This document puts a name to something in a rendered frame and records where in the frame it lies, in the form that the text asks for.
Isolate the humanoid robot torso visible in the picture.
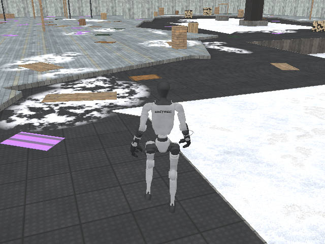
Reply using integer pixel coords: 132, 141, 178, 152
151, 101, 175, 153

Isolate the right robot thigh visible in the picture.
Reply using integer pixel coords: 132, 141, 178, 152
169, 142, 180, 180

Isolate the left robot upper arm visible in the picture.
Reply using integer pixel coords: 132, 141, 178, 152
139, 103, 152, 132

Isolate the right robot hand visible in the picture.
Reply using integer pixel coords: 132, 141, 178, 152
179, 139, 191, 148

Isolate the left robot hand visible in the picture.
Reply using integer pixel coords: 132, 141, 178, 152
130, 145, 142, 157

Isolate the right robot upper arm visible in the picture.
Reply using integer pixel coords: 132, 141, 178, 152
174, 103, 187, 131

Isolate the right robot forearm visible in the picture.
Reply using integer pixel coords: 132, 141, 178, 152
182, 123, 190, 141

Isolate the left robot forearm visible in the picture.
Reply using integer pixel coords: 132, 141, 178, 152
132, 124, 143, 147

